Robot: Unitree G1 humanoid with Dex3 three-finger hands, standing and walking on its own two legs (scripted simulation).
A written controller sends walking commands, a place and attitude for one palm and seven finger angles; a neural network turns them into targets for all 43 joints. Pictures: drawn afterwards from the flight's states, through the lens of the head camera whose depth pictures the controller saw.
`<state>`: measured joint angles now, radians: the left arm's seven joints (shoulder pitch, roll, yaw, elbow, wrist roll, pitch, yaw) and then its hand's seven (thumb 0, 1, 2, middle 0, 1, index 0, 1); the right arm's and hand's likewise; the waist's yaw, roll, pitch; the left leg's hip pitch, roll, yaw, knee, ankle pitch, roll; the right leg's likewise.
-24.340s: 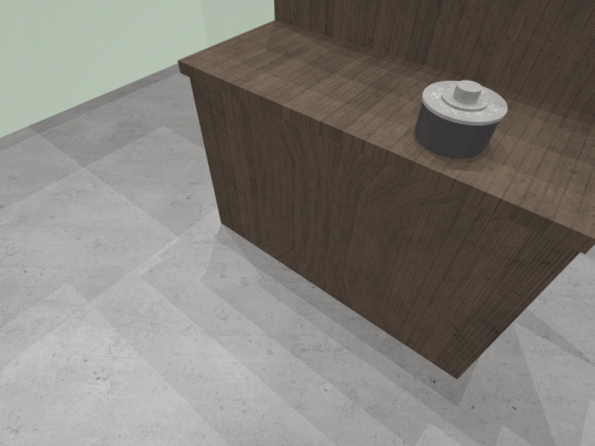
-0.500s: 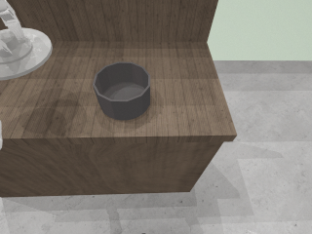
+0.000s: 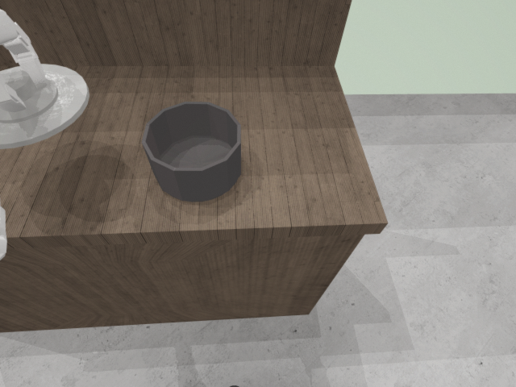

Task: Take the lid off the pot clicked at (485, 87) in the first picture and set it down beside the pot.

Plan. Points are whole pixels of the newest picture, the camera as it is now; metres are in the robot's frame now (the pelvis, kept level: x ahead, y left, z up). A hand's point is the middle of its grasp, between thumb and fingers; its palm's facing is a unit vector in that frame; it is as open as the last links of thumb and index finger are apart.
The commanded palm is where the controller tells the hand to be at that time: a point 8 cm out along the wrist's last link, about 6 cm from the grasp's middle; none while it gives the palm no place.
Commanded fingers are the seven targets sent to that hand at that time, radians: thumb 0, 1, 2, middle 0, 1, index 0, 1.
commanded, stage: lower the lid onto the table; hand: left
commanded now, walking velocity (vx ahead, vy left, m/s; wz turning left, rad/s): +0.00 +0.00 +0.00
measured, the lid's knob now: (11, 86) +0.49 +0.33 +0.18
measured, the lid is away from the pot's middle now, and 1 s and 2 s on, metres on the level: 0.23 0.23 0.23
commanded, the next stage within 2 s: open the fingers wide in 2.00 s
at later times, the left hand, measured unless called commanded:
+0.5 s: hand (18, 104) +0.46 +0.31 +0.18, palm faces -0.38 -0.17 -0.91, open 8.0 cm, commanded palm +0.48 +0.32 +0.26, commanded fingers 0.00 0.60 0.98 -0.82 -1.04 -0.83 -1.05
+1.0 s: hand (29, 122) +0.47 +0.32 +0.14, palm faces -0.44 -0.19 -0.88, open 8.0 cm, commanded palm +0.50 +0.32 +0.22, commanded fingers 0.00 0.60 0.98 -0.82 -1.04 -0.83 -1.05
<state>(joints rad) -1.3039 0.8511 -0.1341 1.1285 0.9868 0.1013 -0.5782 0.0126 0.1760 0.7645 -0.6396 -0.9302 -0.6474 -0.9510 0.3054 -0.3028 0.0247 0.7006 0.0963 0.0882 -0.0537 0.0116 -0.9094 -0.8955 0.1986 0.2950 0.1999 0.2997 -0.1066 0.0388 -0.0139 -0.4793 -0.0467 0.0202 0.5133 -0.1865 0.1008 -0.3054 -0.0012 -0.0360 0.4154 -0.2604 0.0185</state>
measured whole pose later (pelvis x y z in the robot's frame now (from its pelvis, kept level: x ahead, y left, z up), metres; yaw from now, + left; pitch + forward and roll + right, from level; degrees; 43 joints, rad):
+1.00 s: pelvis +0.00 -0.01 -0.01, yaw -1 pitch +10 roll -3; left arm -1.16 0.88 -0.07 1.16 0.96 -0.03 -0.53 0.01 0.18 0.76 -0.63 -0.93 -0.64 -0.95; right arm 0.30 -0.31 0.03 0.70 0.10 0.11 -0.07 0.01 -0.91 -0.90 0.20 0.30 0.20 0.30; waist -0.12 0.03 -0.02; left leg -0.54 -0.02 0.02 0.59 -0.23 0.09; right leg -0.37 0.02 -0.03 0.48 -0.29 0.02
